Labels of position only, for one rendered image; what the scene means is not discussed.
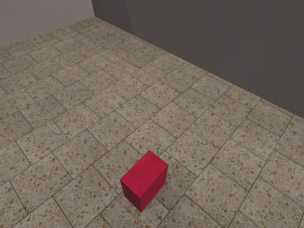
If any carton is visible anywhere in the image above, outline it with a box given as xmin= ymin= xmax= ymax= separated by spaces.
xmin=120 ymin=150 xmax=168 ymax=212

